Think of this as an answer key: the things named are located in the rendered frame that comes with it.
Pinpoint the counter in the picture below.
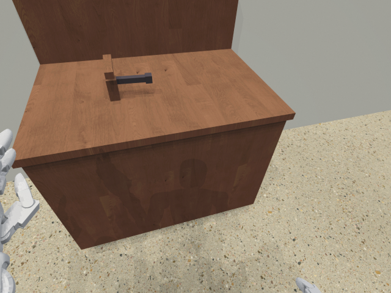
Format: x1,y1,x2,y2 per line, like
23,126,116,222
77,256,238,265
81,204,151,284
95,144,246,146
12,0,296,250

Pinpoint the left robot hand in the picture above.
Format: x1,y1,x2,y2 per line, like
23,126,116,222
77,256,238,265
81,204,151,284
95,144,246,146
0,129,40,252

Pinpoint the right robot hand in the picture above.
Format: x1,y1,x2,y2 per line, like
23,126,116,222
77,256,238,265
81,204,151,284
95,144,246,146
296,277,321,293

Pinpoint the tap lever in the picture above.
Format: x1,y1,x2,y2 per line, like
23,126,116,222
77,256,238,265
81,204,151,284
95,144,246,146
116,73,153,84

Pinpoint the robot left forearm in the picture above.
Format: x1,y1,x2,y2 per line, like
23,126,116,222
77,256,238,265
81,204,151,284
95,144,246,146
0,252,16,293

